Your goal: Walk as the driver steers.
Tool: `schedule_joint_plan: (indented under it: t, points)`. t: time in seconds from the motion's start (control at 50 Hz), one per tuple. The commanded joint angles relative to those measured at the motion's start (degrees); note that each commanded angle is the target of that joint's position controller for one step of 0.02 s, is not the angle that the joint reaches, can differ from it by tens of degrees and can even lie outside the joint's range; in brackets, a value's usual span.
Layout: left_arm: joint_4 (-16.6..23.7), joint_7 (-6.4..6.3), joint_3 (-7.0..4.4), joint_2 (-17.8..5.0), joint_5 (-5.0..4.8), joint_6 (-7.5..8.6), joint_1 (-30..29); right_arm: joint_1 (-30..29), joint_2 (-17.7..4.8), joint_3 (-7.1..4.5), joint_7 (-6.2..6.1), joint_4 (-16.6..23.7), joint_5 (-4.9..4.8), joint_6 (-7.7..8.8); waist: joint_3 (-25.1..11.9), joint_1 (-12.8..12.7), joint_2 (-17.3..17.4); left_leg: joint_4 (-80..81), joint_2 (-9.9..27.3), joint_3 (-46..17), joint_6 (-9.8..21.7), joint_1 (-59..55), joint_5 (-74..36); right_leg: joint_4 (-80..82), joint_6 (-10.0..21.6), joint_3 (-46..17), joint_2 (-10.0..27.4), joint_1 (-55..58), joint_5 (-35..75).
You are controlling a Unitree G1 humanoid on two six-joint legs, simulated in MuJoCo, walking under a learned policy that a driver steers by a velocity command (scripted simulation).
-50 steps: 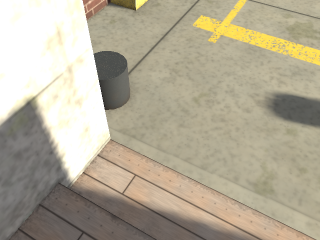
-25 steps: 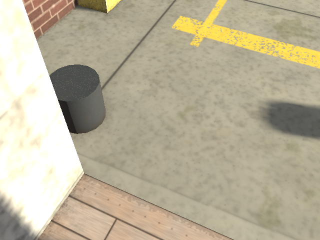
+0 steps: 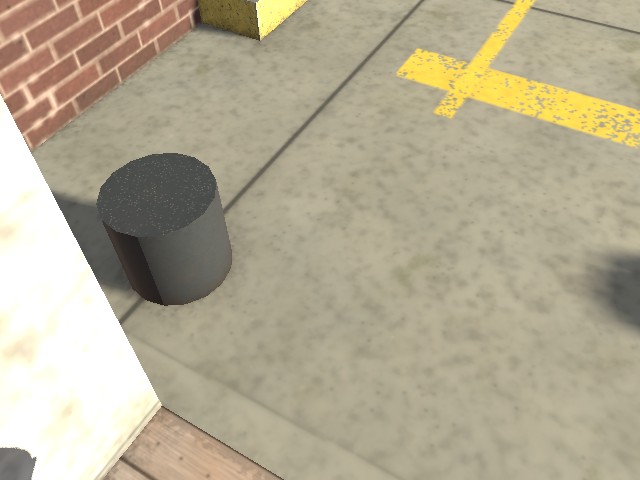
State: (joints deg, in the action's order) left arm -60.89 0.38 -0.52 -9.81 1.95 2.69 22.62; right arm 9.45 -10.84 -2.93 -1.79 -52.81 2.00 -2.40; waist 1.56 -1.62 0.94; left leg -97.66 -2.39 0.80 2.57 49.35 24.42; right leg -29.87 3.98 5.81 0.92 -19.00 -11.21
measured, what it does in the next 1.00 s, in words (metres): walks ahead: left foot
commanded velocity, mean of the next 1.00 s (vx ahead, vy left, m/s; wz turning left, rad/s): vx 0.02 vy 0.00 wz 0.00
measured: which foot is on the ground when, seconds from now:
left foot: up 0.00-0.20, down 0.22-1.00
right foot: down 0.00-1.00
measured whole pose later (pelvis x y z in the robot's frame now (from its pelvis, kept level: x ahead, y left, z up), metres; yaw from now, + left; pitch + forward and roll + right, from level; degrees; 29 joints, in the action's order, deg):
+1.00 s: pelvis +0.09 +0.05 +0.01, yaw -1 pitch -2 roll -1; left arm -68.9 -1.8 -0.9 -6.3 1.1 0.5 18.3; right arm 18.8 -5.8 1.3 -2.1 -64.2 0.3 1.8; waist 1.9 -0.4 -1.1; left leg -26.9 -2.6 1.3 3.4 10.9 14.3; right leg -24.3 -2.3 2.7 2.6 -6.6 -15.9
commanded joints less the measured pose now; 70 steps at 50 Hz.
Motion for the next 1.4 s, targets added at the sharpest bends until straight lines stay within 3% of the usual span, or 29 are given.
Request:
schedule_joint_plan:
  t: [0.02,0.04,0.06,0.1,0.12,0.14,0.18,0.2,0.22,0.24,0.26,0.28,0.32,0.34,0.36,0.44,0.72,1.4]
  points:
    - [2.6,-1.34,0.28,-4.5,-0.81,1.39,-0.4,5.0,0.9,0.67,0.04,1.9,0.71,0.03,-2.2,4.9,-3.2,11.7,2.5,-3.8,-1.6,-2.0,-13.6,10.5,11.2,-14.1,14.6,-0.9,19.1]
    - [2.5,-1.74,0.57,-4.3,-0.75,1.51,0.2,4.7,1.3,0.99,0.02,1.4,0.82,0.13,-3.8,4.8,-3.4,14.8,2.8,-3.1,-2.2,-4.2,-15.2,10.2,11.0,-14.0,14.5,-0.1,18.6]
    - [3.1,-2.00,0.74,-4.1,-0.86,1.15,-1.5,4.3,1.8,1.81,0.49,1.8,0.52,0.28,-3.1,5.7,-2.9,30.7,4.9,-1.4,-2.6,-10.7,-19.8,11.8,8.3,-9.7,11.5,-3.2,10.9]
    - [3.4,-1.90,0.44,-5.6,-1.16,0.71,0.1,-0.8,2.3,2.77,1.40,2.0,-0.91,0.72,-1.8,1.6,-9.1,49.2,2.8,2.5,-2.8,-25.0,-20.2,15.9,5.9,-8.0,9.4,-7.0,0.7]
    - [3.5,-1.80,-0.12,-7.4,-0.71,0.66,1.1,-2.5,1.4,2.70,1.69,2.3,-1.50,0.60,-0.6,0.3,-12.1,53.9,2.0,2.2,-3.2,-27.8,-15.6,17.8,6.3,-10.8,10.8,-6.1,-6.2]
    - [2.9,-1.65,-0.36,-7.6,-0.25,0.20,2.9,-2.2,-0.1,2.41,1.70,2.0,-1.85,0.76,0.5,-0.3,-12.4,58.7,1.6,2.2,-2.9,-30.6,-11.5,17.8,6.3,-12.6,12.0,-5.1,-11.3]
    - [1.9,-1.81,-0.30,-5.6,0.63,-0.82,6.7,3.4,-1.7,1.97,1.13,-0.9,-1.61,2.18,2.8,0.2,-7.8,69.5,2.4,0.5,-2.1,-39.4,-11.5,15.0,4.1,-14.5,11.6,-6.9,-16.3]
    - [1.4,-1.81,-0.34,-4.8,1.03,-0.84,8.6,6.3,-1.9,2.14,0.74,-2.0,-1.24,3.47,3.3,0.7,-5.0,74.7,5.5,-2.8,-2.7,-45.1,-14.5,13.3,1.6,-14.1,10.4,-9.2,-15.9]
    - [1.5,-1.58,-0.53,-3.4,0.48,-0.62,9.3,9.9,-2.7,2.35,0.51,-2.0,-0.34,4.95,1.9,1.5,-1.7,77.5,14.9,-12.9,-2.7,-49.4,-17.6,6.1,-1.1,-11.4,7.9,-9.8,-13.6]
    - [1.8,-1.17,0.40,2.0,-2.13,-0.46,13.4,6.8,-5.7,2.24,0.07,-2.1,0.10,4.52,2.2,-2.4,9.0,78.1,21.7,-20.8,2.1,-46.1,-24.0,6.4,-3.0,-7.3,3.9,-10.7,-11.6]
    - [1.1,-1.34,-0.51,-1.7,-1.60,-1.38,8.4,4.6,-1.8,2.89,0.23,-2.3,-0.57,4.08,2.6,-0.1,6.7,79.8,17.6,-18.9,3.2,-36.4,-13.4,7.3,-3.6,-7.6,3.8,-1.7,-6.9]
    - [1.7,-0.94,-1.01,-2.6,-1.33,-1.92,6.0,1.9,-1.2,2.98,0.49,-2.2,-1.14,4.04,3.4,-0.9,6.8,81.2,13.5,-15.9,1.4,-31.3,-4.2,7.7,-3.9,-7.7,2.9,3.9,-2.5]
    - [0.9,-0.40,-1.64,-2.9,-0.44,-2.64,5.2,3.0,-0.8,2.94,0.38,-2.6,-1.70,4.22,2.7,-0.8,5.8,82.8,10.5,-13.4,-0.8,-28.4,0.0,7.2,-3.9,-7.5,3.4,9.2,-0.4]
    - [0.3,-0.30,-1.45,-1.6,-0.15,-2.81,5.8,3.9,-0.3,2.81,0.20,-3.2,-2.10,4.40,2.8,-1.1,5.0,82.5,9.9,-12.5,-1.2,-28.6,-0.8,7.8,-4.2,-7.6,3.7,10.0,0.3]
    - [-0.2,-0.51,-1.24,-0.7,-0.33,-2.87,5.8,4.2,0.1,2.71,0.12,-3.7,-2.41,4.46,3.3,-1.1,4.2,82.1,9.7,-11.8,-1.4,-29.3,-3.6,8.5,-4.5,-7.7,4.2,9.3,0.9]
    - [-2.2,-1.50,-1.45,-0.8,-0.78,-2.07,5.2,7.2,-0.3,2.88,-0.24,-5.6,-2.14,4.71,1.4,-0.1,2.6,80.6,9.9,-11.7,-1.2,-33.9,-10.4,9.4,-4.5,-8.1,4.6,9.2,1.0]
    - [-6.2,-1.93,-1.09,-0.4,-0.97,-1.99,1.5,12.8,0.3,3.62,-0.24,-9.9,-1.80,4.52,2.7,0.7,-0.6,76.7,8.2,-9.0,-0.4,-37.1,-21.1,9.2,-4.7,-7.7,5.5,9.7,1.9]
    - [-9.4,-2.35,-0.42,1.3,-0.87,-2.22,1.6,15.0,1.9,3.73,-0.44,-11.5,-1.79,4.27,4.6,1.5,-0.7,77.6,7.2,-9.0,-0.3,-37.4,-17.0,9.4,-4.7,-7.6,5.7,9.3,1.6]
Velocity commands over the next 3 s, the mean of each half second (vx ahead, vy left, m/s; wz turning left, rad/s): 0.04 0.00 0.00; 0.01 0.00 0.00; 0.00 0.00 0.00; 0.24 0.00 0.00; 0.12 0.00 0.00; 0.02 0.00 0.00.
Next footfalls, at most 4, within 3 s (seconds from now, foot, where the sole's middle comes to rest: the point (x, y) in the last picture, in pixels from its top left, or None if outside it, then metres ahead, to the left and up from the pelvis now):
0.22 left None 0.13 0.13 -0.77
1.92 right None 0.22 -0.09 -0.77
2.36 left None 0.34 0.07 -0.77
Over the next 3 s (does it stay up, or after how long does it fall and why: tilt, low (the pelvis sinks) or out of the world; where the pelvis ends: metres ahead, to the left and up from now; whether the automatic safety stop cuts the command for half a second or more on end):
stays up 0.28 0.00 0.01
